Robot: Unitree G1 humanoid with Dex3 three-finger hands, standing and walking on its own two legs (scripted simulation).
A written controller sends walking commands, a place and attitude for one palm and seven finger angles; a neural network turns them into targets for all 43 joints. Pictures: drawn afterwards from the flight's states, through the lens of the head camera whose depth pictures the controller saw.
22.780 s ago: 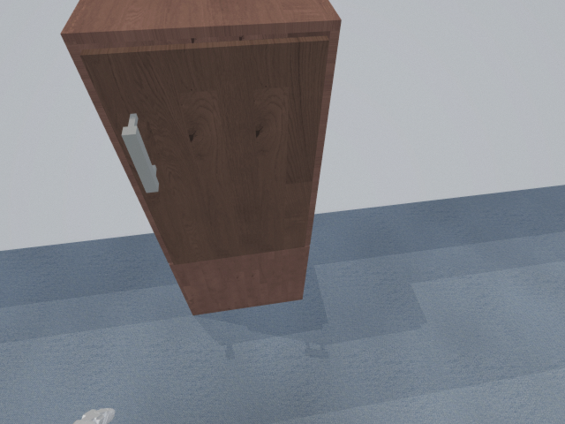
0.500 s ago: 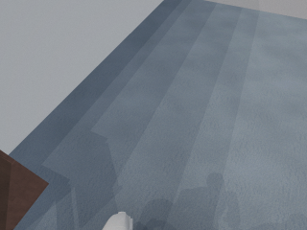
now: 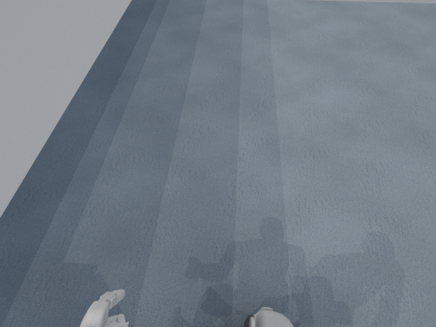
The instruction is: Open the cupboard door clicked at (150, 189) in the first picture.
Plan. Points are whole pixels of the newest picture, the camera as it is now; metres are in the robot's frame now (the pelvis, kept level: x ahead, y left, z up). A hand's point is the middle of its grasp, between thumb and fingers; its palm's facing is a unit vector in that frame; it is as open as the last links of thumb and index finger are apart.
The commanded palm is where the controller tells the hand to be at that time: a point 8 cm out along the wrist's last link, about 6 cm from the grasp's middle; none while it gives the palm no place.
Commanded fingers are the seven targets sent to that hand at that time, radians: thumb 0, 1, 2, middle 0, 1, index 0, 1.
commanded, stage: walk to a spot facing it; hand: left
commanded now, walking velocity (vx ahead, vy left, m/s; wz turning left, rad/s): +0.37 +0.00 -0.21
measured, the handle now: out of the picture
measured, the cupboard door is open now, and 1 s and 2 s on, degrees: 45 45 45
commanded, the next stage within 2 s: turn to face it in 0.72 s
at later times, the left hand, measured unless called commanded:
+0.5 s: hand (144, 289) +0.22 +0.18 -0.19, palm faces +0.00 -0.99 -0.16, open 7.3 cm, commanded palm none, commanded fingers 0.00 0.90 0.90 -0.20 -0.30 -0.20 -0.30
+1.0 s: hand (194, 159) +0.57 +0.08 -0.16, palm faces -0.11 -0.97 -0.23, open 7.3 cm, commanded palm none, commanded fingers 0.00 0.90 0.90 -0.20 -0.30 -0.20 -0.30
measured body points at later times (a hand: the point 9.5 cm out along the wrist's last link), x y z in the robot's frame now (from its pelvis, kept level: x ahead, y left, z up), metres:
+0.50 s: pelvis +0.25 +0.00 -0.02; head +0.27 +0.01 +0.43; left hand +0.22 +0.23 -0.18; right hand +0.34 -0.25 -0.14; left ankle +0.33 +0.09 -0.74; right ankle +0.11 -0.10 -0.68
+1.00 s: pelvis +0.46 -0.09 +0.00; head +0.50 -0.11 +0.45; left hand +0.58 +0.13 -0.14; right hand +0.38 -0.30 -0.16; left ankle +0.42 +0.06 -0.65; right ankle +0.47 -0.18 -0.74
